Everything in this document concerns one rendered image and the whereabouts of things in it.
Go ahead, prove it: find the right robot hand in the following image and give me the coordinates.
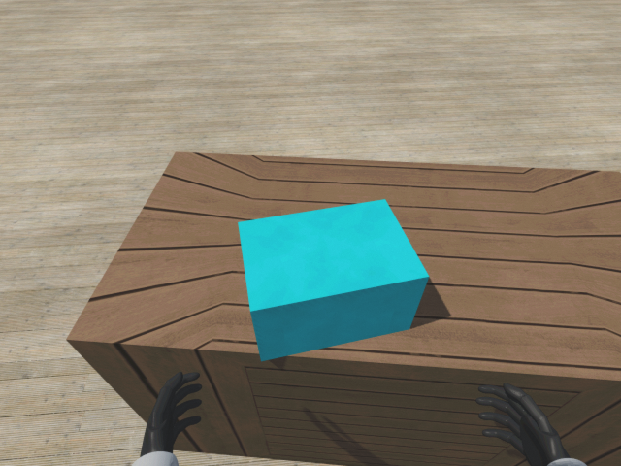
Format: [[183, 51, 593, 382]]
[[475, 383, 570, 466]]

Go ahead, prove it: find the pedestal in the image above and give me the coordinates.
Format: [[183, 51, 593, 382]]
[[66, 152, 621, 466]]

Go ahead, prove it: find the left robot hand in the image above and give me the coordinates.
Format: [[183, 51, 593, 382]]
[[140, 372, 202, 457]]

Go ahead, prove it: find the carton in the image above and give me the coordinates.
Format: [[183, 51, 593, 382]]
[[238, 199, 429, 361]]

